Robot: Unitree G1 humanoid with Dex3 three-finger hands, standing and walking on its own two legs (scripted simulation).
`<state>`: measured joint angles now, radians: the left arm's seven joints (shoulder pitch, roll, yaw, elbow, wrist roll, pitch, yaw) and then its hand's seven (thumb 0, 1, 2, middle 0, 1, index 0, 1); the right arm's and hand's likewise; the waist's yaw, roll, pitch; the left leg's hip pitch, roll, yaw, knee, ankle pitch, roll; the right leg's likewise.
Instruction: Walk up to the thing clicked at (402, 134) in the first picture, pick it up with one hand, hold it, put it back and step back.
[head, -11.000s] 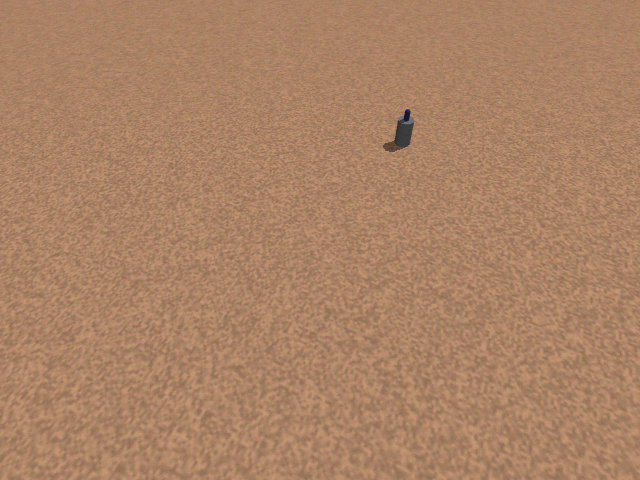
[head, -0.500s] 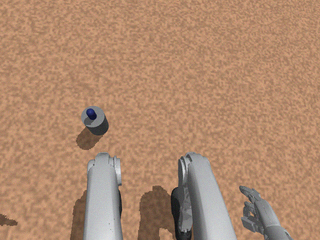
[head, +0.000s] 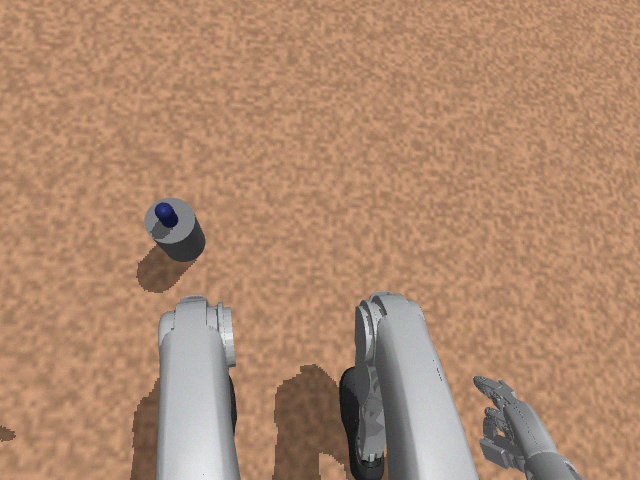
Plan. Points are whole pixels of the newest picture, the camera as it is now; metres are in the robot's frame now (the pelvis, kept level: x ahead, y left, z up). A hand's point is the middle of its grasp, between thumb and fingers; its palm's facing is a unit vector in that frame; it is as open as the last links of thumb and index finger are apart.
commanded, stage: go down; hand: left
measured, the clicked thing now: (174, 227) +0.48 +0.23 -0.30
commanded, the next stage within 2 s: approach in 0.34 s
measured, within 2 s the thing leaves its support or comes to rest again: neither
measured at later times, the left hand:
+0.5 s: hand out of the picture +0.39 +0.42 +0.00, palm faces +0.20 -0.98 -0.09, open 17.3 cm
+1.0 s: hand (81, 238) +0.42 +0.34 -0.21, palm faces +0.11 -0.99 +0.03, open 17.6 cm
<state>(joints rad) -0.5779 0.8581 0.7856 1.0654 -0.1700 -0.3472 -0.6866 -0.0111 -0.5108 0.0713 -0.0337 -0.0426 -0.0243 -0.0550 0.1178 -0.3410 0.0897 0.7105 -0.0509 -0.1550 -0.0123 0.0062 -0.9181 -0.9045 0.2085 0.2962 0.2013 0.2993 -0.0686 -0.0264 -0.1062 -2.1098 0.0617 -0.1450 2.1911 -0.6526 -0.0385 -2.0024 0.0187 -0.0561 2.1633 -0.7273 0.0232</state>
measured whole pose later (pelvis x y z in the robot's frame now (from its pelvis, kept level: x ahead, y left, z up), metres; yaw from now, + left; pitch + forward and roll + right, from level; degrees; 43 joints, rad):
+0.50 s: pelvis +0.00 +0.00 -0.02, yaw -1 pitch +31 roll -7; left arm -0.62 0.90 0.81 1.08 -0.18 -0.36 -0.71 -0.01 -0.49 0.07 -0.04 -0.04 -0.03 -0.06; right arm 0.10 -0.35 0.11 0.71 -0.06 -0.15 0.00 0.01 -0.92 -0.90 0.21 0.30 0.20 0.30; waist -0.08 -0.04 -0.08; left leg -2.15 0.06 -0.16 2.25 -0.66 -0.04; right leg -2.03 0.02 -0.06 2.21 -0.73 0.03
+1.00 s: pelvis +0.00 +0.01 -0.09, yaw -7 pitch +23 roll -11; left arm -0.65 0.90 0.79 1.30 -0.21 -0.76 -0.66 -0.01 -0.57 0.05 -0.06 -0.07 -0.04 -0.09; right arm -0.08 -0.36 0.31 0.64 -0.22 -0.11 0.04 0.00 -0.92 -0.90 0.21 0.30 0.20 0.30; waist -0.19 -0.20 0.15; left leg -2.25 0.06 -0.29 2.54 -0.71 -0.06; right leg -2.11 0.08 -0.13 2.43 -0.74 0.04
